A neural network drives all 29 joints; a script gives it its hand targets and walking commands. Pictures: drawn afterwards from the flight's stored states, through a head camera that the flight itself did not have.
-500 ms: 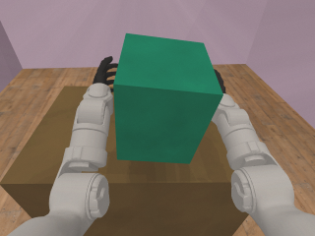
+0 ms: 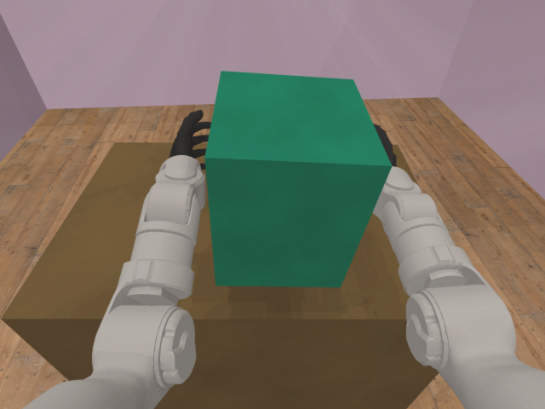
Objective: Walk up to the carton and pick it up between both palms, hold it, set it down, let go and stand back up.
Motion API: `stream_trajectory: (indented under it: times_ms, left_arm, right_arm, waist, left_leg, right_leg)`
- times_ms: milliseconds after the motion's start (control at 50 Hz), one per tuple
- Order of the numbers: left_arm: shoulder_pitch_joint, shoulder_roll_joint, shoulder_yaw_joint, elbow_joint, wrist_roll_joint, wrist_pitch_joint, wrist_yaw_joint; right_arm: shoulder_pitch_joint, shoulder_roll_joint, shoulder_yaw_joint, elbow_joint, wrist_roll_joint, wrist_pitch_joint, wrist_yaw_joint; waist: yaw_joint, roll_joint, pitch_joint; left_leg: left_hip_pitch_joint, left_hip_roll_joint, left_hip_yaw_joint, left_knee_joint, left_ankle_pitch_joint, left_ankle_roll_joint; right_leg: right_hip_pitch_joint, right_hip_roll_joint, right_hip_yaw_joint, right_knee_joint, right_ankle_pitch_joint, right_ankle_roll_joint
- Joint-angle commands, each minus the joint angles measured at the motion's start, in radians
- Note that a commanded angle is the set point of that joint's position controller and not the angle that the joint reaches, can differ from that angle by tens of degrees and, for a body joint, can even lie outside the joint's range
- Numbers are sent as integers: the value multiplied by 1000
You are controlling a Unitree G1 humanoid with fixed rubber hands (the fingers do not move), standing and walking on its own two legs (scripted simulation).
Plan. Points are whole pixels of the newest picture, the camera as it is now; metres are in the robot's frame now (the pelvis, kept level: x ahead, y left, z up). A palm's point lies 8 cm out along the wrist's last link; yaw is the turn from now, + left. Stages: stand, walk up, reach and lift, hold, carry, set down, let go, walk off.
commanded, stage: set down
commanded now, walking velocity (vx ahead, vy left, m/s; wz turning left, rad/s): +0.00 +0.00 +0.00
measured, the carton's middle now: (283, 184) +0.41 +0.00 +0.16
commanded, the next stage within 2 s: none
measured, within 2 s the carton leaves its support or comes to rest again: neither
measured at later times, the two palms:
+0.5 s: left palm (186, 180) +0.40 +0.14 +0.17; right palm (373, 182) +0.43 -0.14 +0.15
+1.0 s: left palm (190, 184) +0.41 +0.14 +0.16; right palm (368, 183) +0.45 -0.14 +0.13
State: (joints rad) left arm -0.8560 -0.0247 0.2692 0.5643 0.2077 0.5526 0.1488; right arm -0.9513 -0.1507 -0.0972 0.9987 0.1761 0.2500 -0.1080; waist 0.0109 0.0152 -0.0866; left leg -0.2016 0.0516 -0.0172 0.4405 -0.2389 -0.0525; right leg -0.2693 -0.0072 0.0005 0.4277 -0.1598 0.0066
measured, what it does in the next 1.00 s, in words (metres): stands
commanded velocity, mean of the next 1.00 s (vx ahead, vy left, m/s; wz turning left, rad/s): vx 0.00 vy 0.00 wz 0.00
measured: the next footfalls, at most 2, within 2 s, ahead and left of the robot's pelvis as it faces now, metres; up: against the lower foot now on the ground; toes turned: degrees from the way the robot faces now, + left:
none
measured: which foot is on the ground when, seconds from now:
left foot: down 0.00-1.00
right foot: down 0.00-1.00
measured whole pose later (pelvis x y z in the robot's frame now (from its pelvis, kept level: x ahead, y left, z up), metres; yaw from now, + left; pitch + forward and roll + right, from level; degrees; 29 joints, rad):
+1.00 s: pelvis +0.02 +0.00 +0.00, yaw +0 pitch +2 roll +0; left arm -0.80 -0.10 0.28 0.64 0.22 0.40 0.22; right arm -0.95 -0.19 -0.12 1.15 0.08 0.09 -0.01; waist 0.08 0.05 -0.05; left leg -0.20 0.06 -0.02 0.43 -0.26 -0.06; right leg -0.27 0.01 0.00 0.42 -0.18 0.00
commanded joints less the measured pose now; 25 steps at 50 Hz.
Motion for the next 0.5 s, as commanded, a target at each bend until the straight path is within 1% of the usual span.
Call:
stream_trajectory:
  times_ms: [0, 40, 60, 100, 140, 160, 180, 220, 240, 260, 300, 320, 340, 380, 400, 440, 480]
  left_arm:
    - [-625, -641, -197, -161, -41, -77, -76]
    - [-616, -639, -205, -175, -43, -78, -72]
    - [-622, -643, -216, -185, -51, -84, -71]
    - [-618, -640, -213, -197, -49, -87, -68]
    - [-627, -631, -207, -185, -48, -92, -68]
    - [-635, -636, -216, -193, -49, -96, -66]
    - [-646, -635, -211, -194, -44, -98, -66]
    - [-633, -623, -188, -158, -30, -100, -63]
    - [-632, -621, -181, -140, -29, -101, -65]
    - [-644, -624, -175, -129, -22, -105, -62]
    - [-646, -616, -161, -109, -18, -113, -61]
    - [-645, -625, -160, -97, -15, -114, -59]
    - [-642, -618, -145, -91, -5, -118, -57]
    - [-661, -634, -164, -111, -12, -135, -48]
    - [-665, -637, -163, -102, -10, -145, -42]
    - [-691, -659, -183, -119, -18, -165, -29]
    - [-687, -663, -177, -101, -14, -181, -17]
  right_arm:
    - [-869, 553, 187, -286, 39, -127, 218]
    - [-858, 547, 195, -284, 43, -128, 217]
    - [-852, 543, 195, -283, 40, -131, 216]
    - [-838, 547, 198, -266, 33, -132, 215]
    - [-825, 544, 183, -237, 17, -130, 217]
    - [-813, 539, 175, -218, 10, -131, 219]
    - [-810, 541, 165, -209, -2, -134, 223]
    - [-797, 526, 146, -167, -14, -133, 231]
    - [-801, 514, 124, -160, -31, -137, 234]
    - [-797, 511, 115, -141, -43, -140, 240]
    - [-801, 510, 92, -124, -61, -149, 250]
    - [-806, 499, 75, -122, -68, -155, 255]
    - [-813, 506, 73, -124, -76, -160, 260]
    - [-833, 518, 76, -151, -76, -180, 268]
    - [-840, 513, 74, -147, -82, -187, 271]
    - [-853, 528, 79, -154, -77, -203, 278]
    - [-855, 526, 85, -134, -83, -213, 283]
  waist:
    - [144, 21, -474]
    - [146, 21, -482]
    - [137, 14, -484]
    - [141, 4, -487]
    - [136, -5, -466]
    - [128, -1, -450]
    - [130, -1, -455]
    - [136, 3, -417]
    - [127, 3, -408]
    - [130, 10, -398]
    - [135, 1, -385]
    - [130, 8, -377]
    - [146, -5, -371]
    - [152, 6, -419]
    - [155, 9, -427]
    - [159, 15, -468]
    - [174, 11, -497]
  left_leg:
    - [213, -51, 27, -93, 389, -16]
    - [228, -48, 24, -83, 425, -19]
    - [236, -46, 19, -80, 439, -20]
    - [239, -46, 21, -77, 454, -21]
    - [231, -45, 27, -86, 427, -19]
    - [229, -43, 21, -89, 425, -24]
    - [231, -42, 26, -90, 416, -23]
    - [212, -41, 28, -101, 383, -22]
    - [203, -41, 30, -110, 351, -21]
    - [195, -39, 31, -115, 329, -21]
    - [178, -36, 36, -126, 295, -16]
    - [167, -34, 33, -133, 275, -18]
    - [158, -33, 38, -136, 270, -14]
    - [162, -34, 40, -129, 291, -16]
    - [165, -33, 40, -124, 304, -18]
    - [166, -31, 37, -112, 336, -22]
    - [176, -28, 40, -105, 361, -21]
  right_leg:
    - [186, 114, -92, -140, 90, -24]
    - [187, 117, -92, -142, 105, -24]
    - [185, 118, -93, -141, 111, -26]
    - [191, 117, -95, -142, 116, -26]
    - [184, 115, -95, -144, 98, -25]
    - [183, 115, -98, -146, 91, -29]
    - [175, 114, -98, -145, 82, -29]
    - [164, 110, -95, -151, 51, -34]
    - [157, 107, -97, -156, 29, -35]
    - [143, 104, -98, -157, 7, -39]
    - [137, 101, -96, -157, -15, -39]
    - [127, 101, -99, -159, -28, -42]
    - [130, 103, -100, -155, -30, -41]
    - [129, 103, -100, -150, -6, -43]
    - [118, 106, -101, -150, -5, -46]
    - [109, 108, -103, -143, 14, -48]
    - [88, 111, -104, -147, 15, -50]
